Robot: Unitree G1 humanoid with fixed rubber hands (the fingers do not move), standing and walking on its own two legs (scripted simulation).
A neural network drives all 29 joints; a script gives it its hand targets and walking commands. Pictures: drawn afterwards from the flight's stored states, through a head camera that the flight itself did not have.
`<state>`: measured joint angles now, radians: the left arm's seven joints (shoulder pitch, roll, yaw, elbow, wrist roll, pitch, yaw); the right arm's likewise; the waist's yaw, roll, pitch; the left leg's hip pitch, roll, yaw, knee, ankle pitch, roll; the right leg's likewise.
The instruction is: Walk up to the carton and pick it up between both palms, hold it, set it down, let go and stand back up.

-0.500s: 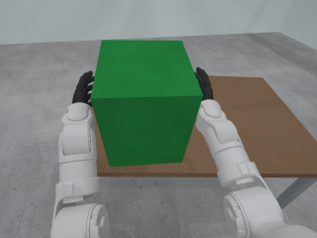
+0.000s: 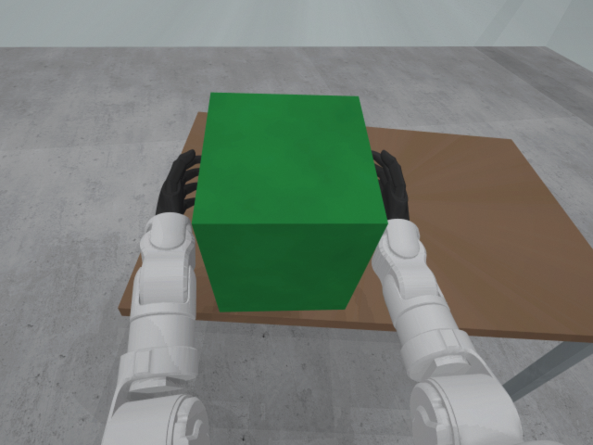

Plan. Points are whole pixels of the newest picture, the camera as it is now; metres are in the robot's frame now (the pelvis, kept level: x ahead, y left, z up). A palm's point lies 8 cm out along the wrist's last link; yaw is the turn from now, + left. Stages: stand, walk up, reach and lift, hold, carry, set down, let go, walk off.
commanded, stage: set down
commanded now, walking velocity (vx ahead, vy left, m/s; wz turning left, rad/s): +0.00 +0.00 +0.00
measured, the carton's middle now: (284, 211) +0.40 +0.01 +0.11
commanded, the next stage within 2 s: none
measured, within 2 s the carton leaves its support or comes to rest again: neither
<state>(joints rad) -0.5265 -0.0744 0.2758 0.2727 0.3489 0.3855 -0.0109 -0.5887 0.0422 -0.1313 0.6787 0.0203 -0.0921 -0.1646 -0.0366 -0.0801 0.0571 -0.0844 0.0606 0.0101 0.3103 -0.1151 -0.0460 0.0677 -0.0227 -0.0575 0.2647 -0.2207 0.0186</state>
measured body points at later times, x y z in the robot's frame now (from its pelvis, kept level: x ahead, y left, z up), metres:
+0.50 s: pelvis +0.01 +0.00 +0.00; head +0.00 +0.02 +0.45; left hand +0.40 +0.15 +0.11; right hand +0.40 -0.14 +0.13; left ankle +0.04 +0.15 -0.75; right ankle -0.04 -0.12 -0.75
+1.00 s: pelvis +0.01 -0.01 +0.00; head +0.03 +0.02 +0.45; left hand +0.42 +0.14 +0.08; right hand +0.42 -0.15 +0.10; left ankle +0.04 +0.15 -0.75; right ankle -0.04 -0.12 -0.75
